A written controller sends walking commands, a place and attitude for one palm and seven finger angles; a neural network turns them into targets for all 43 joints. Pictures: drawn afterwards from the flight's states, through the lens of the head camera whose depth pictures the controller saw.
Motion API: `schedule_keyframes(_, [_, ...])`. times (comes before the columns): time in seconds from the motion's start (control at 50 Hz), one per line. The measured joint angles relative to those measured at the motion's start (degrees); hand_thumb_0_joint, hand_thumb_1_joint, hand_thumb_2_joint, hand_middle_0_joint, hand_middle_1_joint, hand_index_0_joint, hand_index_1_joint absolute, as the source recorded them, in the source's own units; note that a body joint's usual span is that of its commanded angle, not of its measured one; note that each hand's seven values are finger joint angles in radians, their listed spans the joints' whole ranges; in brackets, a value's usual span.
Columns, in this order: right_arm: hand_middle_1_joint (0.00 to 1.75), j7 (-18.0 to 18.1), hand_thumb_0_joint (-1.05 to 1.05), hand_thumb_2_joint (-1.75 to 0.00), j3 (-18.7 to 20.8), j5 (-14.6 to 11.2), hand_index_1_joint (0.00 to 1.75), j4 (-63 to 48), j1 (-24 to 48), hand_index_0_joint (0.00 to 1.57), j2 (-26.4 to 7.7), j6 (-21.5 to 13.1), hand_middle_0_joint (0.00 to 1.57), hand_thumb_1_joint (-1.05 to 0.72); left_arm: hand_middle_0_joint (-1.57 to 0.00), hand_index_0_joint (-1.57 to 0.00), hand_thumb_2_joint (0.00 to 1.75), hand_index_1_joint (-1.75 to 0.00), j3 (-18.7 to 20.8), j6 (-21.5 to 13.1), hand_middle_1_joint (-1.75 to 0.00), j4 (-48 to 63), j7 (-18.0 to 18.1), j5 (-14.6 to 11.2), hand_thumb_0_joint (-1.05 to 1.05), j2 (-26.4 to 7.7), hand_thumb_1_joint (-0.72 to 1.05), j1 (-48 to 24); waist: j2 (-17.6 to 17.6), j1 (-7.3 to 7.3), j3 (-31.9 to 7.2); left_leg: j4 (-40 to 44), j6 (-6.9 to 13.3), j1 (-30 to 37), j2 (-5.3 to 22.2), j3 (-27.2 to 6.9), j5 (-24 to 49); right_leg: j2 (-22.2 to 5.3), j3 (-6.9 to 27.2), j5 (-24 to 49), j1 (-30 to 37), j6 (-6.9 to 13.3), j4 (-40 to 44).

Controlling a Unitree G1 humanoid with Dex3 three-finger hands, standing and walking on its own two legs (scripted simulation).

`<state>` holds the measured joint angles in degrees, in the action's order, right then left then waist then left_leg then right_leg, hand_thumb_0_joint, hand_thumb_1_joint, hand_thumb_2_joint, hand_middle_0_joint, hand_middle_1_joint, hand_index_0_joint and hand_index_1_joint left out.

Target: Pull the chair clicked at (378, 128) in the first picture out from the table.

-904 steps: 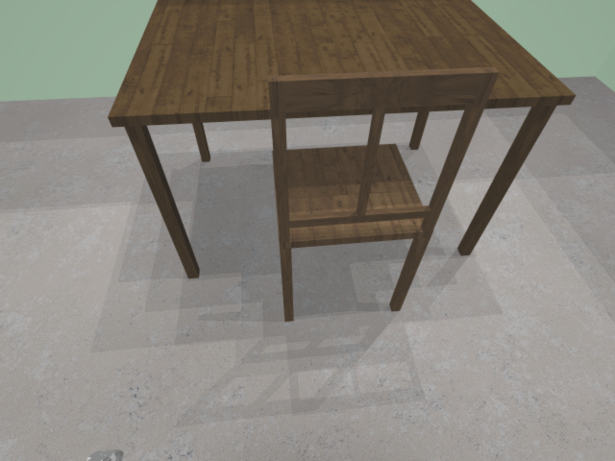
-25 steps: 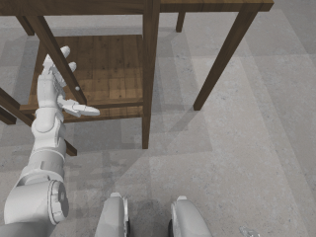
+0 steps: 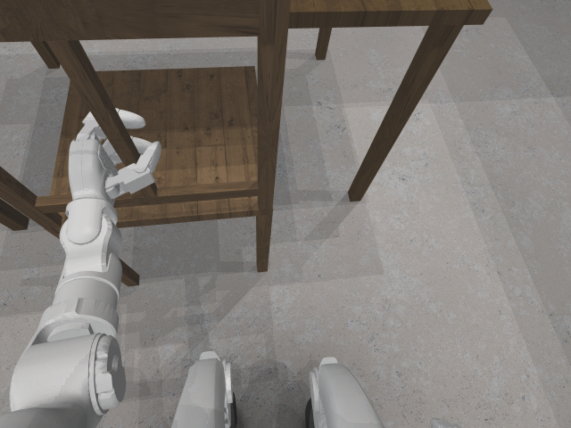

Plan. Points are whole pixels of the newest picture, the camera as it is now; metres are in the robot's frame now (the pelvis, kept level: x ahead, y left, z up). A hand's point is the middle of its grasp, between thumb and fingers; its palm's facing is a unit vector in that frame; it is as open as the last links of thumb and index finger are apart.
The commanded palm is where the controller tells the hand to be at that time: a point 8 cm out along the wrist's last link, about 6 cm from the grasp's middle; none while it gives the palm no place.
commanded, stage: hook a spindle and tug to test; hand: left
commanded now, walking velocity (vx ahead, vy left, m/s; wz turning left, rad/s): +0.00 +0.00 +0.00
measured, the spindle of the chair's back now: (119, 137) +0.49 +0.21 +0.05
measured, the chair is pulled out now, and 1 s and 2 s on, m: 0.00 0.05 0.19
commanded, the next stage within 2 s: step backward, pulling the chair out in 0.68 s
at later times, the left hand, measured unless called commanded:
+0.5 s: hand (143, 179) +0.44 +0.18 +0.03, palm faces +0.10 -0.99 -0.02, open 5.2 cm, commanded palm +0.41 +0.22 +0.03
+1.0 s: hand (146, 186) +0.42 +0.17 +0.05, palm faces +0.15 -0.98 -0.10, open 5.2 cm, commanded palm +0.40 +0.21 +0.04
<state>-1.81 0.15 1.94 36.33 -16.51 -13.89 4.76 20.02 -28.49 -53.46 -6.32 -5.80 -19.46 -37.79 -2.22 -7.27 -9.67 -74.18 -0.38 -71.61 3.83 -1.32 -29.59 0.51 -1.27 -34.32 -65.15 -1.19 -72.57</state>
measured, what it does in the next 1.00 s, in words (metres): rises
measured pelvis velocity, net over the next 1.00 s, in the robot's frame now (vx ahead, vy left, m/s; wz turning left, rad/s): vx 0.02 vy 0.00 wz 0.02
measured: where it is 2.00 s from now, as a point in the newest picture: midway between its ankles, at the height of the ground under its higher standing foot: outside the picture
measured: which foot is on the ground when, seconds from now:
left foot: down 0.00-1.00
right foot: down 0.00-1.00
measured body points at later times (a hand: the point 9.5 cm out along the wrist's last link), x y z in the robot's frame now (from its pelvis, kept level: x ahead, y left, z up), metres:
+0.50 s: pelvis +0.01 +0.00 +0.01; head +0.15 +0.01 +0.44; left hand +0.43 +0.23 +0.03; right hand +0.10 -0.26 -0.11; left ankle +0.04 +0.12 -0.62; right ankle +0.00 -0.14 -0.62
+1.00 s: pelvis +0.02 +0.00 +0.08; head +0.13 +0.01 +0.52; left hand +0.41 +0.22 +0.06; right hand +0.10 -0.25 -0.05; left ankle +0.04 +0.12 -0.62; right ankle +0.00 -0.14 -0.61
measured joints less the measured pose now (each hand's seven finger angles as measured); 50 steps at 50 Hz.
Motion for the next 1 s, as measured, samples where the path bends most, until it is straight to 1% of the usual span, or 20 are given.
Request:
schedule_keyframes(0.08, [0.3, -0.2, 0.01, -0.89, 0.2, 0.0, 0.3, -0.1, 0.2, 0.2, -0.1, 0.1, 0.21, -0.91, -0.47, -0.44, 0.8, -1.44, -0.3, -0.1, -1.41, 0.7, 0.4, -0.1, 0.0, 0.3, 0.67, 0.6, 0.0, 0.02, 0.0, 0.1, 0.0, 0.3, 0.0, 0.1, -0.1, 0.0, 0.1, -0.1, 0.3, 0.0, 0.2])
schedule_keyframes(0.14, [0.3, -0.3, 0.01, -0.89, 0.3, -0.1, 0.3, -0.4, 0.3, 0.2, 0.0, 0.2, 0.21, -0.91, -0.46, -0.43, 0.83, -1.44, -0.6, 0.2, -1.41, 1.9, 0.7, -0.4, 0.01, 0.6, 0.75, 1.5, 0.1, 0.11, -0.1, 0.3, 0.0, 0.6, 0.0, 0.2, -0.2, 0.0, 0.2, -0.1, 0.5, -0.1, 0.4])
schedule_keyframes(0.26, [0.3, -0.6, 0.01, -0.89, 0.4, -0.4, 0.3, -1.0, 0.5, 0.2, 0.1, 0.4, 0.2, -0.91, -0.44, -0.41, 0.81, -1.45, -1.4, 0.6, -1.42, 5.3, 1.1, -1.0, 0.01, 1.7, 0.76, 4.8, 0.2, 0.35, -0.2, 1.3, 0.1, 1.9, 0.1, 0.5, -0.4, 0.0, 0.5, -0.1, 1.7, -0.1, 1.4])
schedule_keyframes(0.46, [0.3, -0.6, 0.01, -0.89, 0.5, -0.6, 0.3, -1.4, 1.2, 0.2, 0.3, -0.2, 0.2, -0.91, -0.44, -0.41, 0.81, -1.45, -3.0, 0.3, -1.42, 9.6, 1.2, -1.5, 0.01, 3.7, 0.76, 9.6, 0.4, 1.23, -0.5, 2.2, -0.1, 3.5, -0.1, 0.6, -0.6, -0.1, 0.5, -0.5, 3.3, 0.0, 2.1])
schedule_keyframes(0.66, [0.3, -0.3, 0.01, -0.89, 0.6, -0.9, 0.3, -1.8, 2.3, 0.2, 0.2, -1.3, 0.2, -0.91, -0.44, -0.41, 0.81, -1.45, -3.8, 0.3, -1.42, 11.8, 0.5, -2.2, 0.01, 4.5, 0.76, 12.3, 0.4, 1.92, -0.5, 2.2, -0.3, 4.2, -0.1, 0.5, -0.7, -0.2, 0.4, -0.8, 3.8, 0.3, 1.8])
schedule_keyframes(0.8, [0.3, 0.2, 0.01, -0.89, 0.6, -0.8, 0.3, -1.3, 2.9, 0.2, 0.1, -2.1, 0.2, -0.91, -0.45, -0.41, 0.82, -1.45, -3.8, 0.1, -1.42, 11.4, -0.1, -2.2, 0.01, 4.5, 0.75, 11.8, 0.4, 2.27, -0.4, 1.7, -0.5, 3.8, -0.3, 0.2, -0.6, -0.3, 0.2, -0.9, 3.4, 0.4, 1.0])
schedule_keyframes(0.82, [0.3, 0.7, 0.01, -0.89, 0.7, -1.6, 0.3, -1.5, 3.2, 0.2, 0.3, -1.2, 0.2, -0.91, -0.45, -0.41, 0.82, -1.45, -4.1, 1.7, -1.41, 12.3, 0.9, -1.4, 0.01, 4.4, 0.75, 11.5, 0.6, 2.29, 1.0, 2.1, -0.5, 5.1, -0.4, 0.3, -0.5, -0.4, 0.2, -0.9, 4.7, 0.4, 1.3])
schedule_keyframes(0.86, [0.3, 2.3, 0.01, -0.89, 0.6, -3.1, 0.3, -2.5, 3.6, 0.2, 0.8, 0.9, 0.2, -0.91, -0.44, -0.4, 0.83, -1.45, -5.9, 7.8, -1.37, 13.8, 4.4, 0.9, 0.01, 3.9, 0.75, 11.1, 0.3, 2.34, 4.7, 5.3, -0.6, 10.4, -0.5, 0.4, 0.6, -0.5, 0.2, 0.4, 10.0, -0.1, 4.8])
schedule_keyframes(0.9, [0.3, 3.7, 0.01, -0.89, 0.2, -4.2, 0.3, -3.2, 3.0, 0.2, 1.2, 2.4, 0.2, -0.91, -0.42, -0.4, 0.83, -1.45, -8.0, 13.3, -1.31, 12.5, 7.7, 1.6, 0.02, 4.1, 0.75, 10.8, -0.2, 2.39, 6.3, 10.8, -0.4, 16.0, -0.7, 0.8, 2.6, -0.7, 0.3, 2.7, 15.5, 0.0, 10.4])
schedule_keyframes(0.94, [0.3, 4.6, 0.01, -0.89, -0.6, -4.7, 0.3, -3.3, 2.0, 0.2, 1.3, 3.3, 0.2, -0.91, -0.37, -0.41, 0.82, -1.45, -8.7, 15.7, -1.22, 8.8, 9.5, 0.1, 0.02, 5.3, 0.75, 10.6, -0.1, 2.35, 6.6, 16.8, -0.1, 21.2, -1.0, 1.4, 4.9, -0.9, 0.7, 5.3, 20.5, -0.2, 16.6])
schedule_keyframes(0.96, [0.3, 4.9, 0.01, -0.89, -1.0, -4.9, 0.3, -3.2, 1.5, 0.2, 1.4, 3.5, 0.2, -0.91, -0.35, -0.42, 0.82, -1.45, -9.0, 16.2, -1.18, 6.9, 10.0, -0.1, 0.02, 5.9, 0.75, 10.4, 0.1, 2.31, 6.6, 19.7, 0.0, 23.5, -1.0, 1.6, 6.0, -1.0, 0.8, 6.6, 22.8, -0.3, 19.5])
schedule_keyframes(1.0, [0.3, 5.4, 0.01, -0.89, -1.3, -4.9, 0.3, -2.7, 0.6, 0.2, 1.3, 3.5, 0.2, -0.91, -0.34, -0.44, 0.81, -1.45, -10.0, 16.8, -1.13, 3.0, 10.8, 0.4, 0.03, 6.7, 0.75, 9.7, 0.5, 2.37, 6.5, 24.5, 0.2, 27.5, -1.1, 1.9, 8.0, -1.0, 0.8, 9.2, 26.7, -0.5, 24.6])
